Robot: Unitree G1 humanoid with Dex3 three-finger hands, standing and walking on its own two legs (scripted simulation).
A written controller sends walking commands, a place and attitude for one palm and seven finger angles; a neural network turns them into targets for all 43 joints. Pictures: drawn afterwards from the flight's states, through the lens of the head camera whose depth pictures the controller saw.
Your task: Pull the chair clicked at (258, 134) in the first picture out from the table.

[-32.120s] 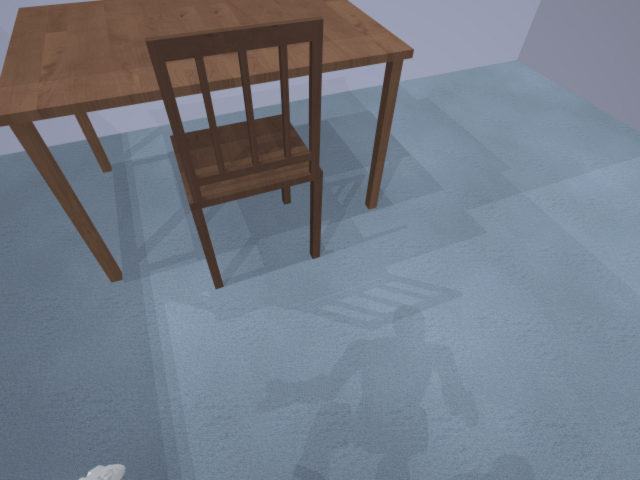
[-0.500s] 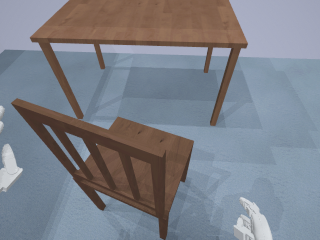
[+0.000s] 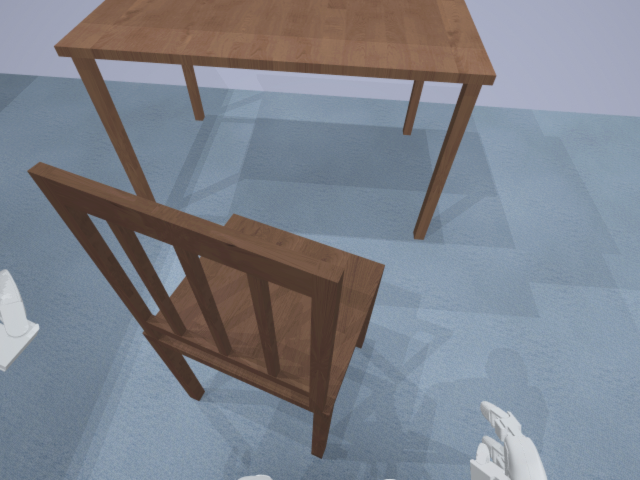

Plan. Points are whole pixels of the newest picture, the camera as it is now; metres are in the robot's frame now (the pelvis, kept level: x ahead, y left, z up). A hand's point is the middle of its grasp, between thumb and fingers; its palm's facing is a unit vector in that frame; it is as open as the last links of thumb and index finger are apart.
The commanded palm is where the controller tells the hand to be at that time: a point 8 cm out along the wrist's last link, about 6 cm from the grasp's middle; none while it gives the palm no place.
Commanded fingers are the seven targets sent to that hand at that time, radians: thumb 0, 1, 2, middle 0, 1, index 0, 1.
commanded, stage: step back with the hand held close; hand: left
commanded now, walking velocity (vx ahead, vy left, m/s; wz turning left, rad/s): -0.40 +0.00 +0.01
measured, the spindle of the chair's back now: (208, 308) +0.36 +0.20 -0.06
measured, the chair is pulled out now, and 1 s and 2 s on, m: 0.59 0.59 0.59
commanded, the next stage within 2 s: stop stepping back and stand still in 0.92 s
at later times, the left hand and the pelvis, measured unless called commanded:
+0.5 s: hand out of the picture +0.19 +0.28 +0.18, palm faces +0.45 -0.74 -0.50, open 7.4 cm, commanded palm +0.12 +0.31 +0.19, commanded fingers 0.00 0.90 0.90 -0.20 -0.30 -0.20 -0.30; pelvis -0.01 +0.00 +0.00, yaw +1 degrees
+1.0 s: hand out of the picture +0.09 +0.24 +0.18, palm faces +0.35 -0.82 -0.45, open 7.4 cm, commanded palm +0.02 +0.29 +0.19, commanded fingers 0.00 0.90 0.90 -0.20 -0.30 -0.20 -0.30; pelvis -0.12 -0.01 +0.01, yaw -1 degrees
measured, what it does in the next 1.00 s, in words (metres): walks backwards: right foot, then left foot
